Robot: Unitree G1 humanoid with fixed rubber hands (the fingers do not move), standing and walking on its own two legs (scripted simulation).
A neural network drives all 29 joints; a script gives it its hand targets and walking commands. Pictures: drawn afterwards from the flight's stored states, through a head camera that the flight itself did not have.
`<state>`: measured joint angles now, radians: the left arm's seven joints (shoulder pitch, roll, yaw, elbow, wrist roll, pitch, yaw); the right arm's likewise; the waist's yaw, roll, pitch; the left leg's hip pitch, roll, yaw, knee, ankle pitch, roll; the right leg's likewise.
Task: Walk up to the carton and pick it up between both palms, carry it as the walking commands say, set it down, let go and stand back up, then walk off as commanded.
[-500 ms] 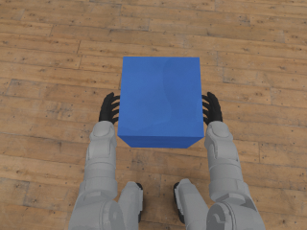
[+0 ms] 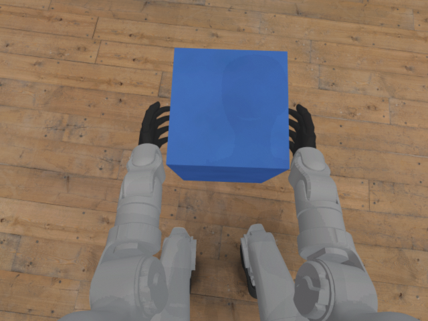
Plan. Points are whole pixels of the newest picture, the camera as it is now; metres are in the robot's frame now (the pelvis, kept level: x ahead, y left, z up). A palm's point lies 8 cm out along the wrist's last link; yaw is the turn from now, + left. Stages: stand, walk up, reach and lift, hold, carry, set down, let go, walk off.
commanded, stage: set down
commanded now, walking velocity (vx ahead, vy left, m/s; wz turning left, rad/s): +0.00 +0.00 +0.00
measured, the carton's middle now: (225, 127) +0.47 -0.03 -0.13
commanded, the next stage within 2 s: none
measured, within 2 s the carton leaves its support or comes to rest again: neither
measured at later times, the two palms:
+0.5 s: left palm (159, 140) +0.46 +0.12 -0.16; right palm (286, 147) +0.42 -0.16 -0.16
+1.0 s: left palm (170, 140) +0.49 +0.11 -0.25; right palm (278, 151) +0.44 -0.17 -0.25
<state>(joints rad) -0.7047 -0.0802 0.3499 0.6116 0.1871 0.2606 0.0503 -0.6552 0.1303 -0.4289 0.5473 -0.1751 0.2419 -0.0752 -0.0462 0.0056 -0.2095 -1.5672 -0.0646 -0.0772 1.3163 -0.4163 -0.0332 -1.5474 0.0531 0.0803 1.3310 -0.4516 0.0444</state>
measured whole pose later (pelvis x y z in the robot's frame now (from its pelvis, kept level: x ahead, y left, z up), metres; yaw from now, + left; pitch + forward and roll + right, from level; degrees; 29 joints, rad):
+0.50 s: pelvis -0.02 +0.00 -0.08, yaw +0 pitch +43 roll +0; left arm -0.97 0.02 0.38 0.75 0.20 0.30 0.03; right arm -0.89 0.10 -0.49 0.61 -0.20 0.30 -0.11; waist -0.04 0.01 -0.16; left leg -1.87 -0.07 -0.07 1.59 -0.47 -0.04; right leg -1.85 0.07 0.08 1.61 -0.50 0.06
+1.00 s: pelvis -0.03 +0.00 -0.14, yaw -1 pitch +46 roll -1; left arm -1.17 0.09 0.33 0.81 0.16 0.30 0.06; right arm -1.03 0.04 -0.51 0.61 -0.15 0.29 -0.12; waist -0.05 0.02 -0.06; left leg -2.12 -0.09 -0.08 1.80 -0.49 -0.05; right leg -2.10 0.08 0.07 1.82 -0.53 0.07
